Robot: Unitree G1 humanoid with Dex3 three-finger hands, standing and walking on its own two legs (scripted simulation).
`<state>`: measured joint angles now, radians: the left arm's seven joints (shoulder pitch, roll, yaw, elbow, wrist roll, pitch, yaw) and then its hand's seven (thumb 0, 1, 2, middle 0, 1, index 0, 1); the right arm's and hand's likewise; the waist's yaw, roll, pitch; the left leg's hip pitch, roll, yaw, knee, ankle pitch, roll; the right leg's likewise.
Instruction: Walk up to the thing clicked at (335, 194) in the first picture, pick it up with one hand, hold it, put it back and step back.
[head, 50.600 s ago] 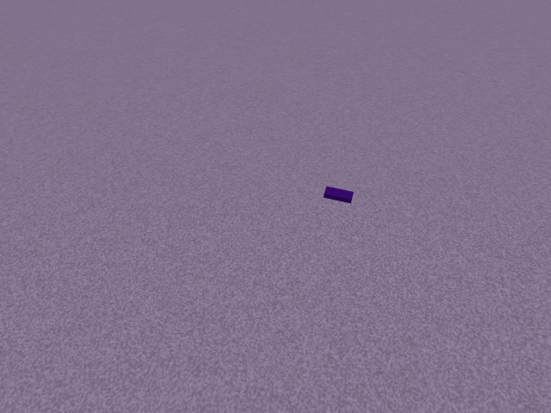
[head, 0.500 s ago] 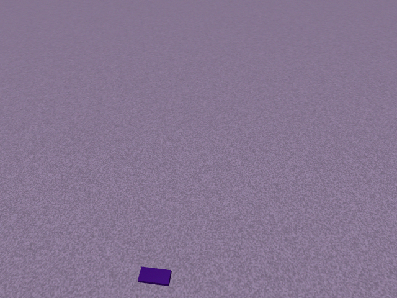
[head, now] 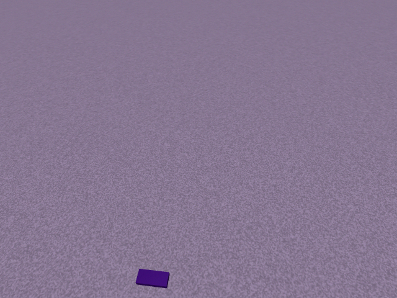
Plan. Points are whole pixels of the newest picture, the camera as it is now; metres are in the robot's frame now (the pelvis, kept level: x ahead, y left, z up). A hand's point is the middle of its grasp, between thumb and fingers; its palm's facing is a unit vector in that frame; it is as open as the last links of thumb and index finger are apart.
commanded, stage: stand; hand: left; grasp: from above
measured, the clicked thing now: (152, 278) +0.41 +0.26 -0.77
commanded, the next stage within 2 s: step back in 0.36 s
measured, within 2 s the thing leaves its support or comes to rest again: neither
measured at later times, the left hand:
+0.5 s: hand out of the picture +0.07 +0.26 -0.16, palm faces +0.03 -0.93 -0.36, open 7.4 cm
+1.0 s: hand out of the picture +0.03 +0.30 -0.18, palm faces -0.08 -0.93 -0.36, open 7.4 cm
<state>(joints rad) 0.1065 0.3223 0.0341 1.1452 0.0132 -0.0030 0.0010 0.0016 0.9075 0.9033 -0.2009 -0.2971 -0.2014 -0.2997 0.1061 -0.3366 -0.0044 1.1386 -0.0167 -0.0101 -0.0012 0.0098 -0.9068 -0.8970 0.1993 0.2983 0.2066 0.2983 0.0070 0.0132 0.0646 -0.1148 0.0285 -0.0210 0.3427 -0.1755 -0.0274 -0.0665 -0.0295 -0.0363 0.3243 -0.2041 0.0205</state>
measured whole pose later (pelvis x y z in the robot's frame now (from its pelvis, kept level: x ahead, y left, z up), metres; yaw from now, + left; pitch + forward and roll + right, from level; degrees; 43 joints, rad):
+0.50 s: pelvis -0.02 +0.00 -0.01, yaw +0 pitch -2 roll -1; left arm 0.09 0.35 0.06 1.06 -0.01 0.02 0.00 0.00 0.91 0.90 -0.20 -0.30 -0.20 -0.30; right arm 0.07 -0.37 -0.03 1.07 0.01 0.02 0.02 0.01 -0.91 -0.90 0.20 0.30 0.21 0.30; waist -0.01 0.02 0.13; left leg -0.24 0.03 -0.03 0.49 -0.22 -0.02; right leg -0.19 -0.03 -0.04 0.47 -0.25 0.01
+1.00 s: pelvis -0.10 +0.05 -0.02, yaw -3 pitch -1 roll -1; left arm 0.10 0.39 0.08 0.88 0.01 0.06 0.02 0.00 0.91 0.90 -0.20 -0.30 -0.20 -0.30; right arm 0.14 -0.34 -0.04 0.86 -0.03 0.01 -0.01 0.01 -0.90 -0.90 0.20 0.30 0.21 0.30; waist -0.02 -0.03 0.21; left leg -0.33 0.00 0.04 0.62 -0.27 0.05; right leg -0.40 0.08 0.12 1.03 -0.52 0.01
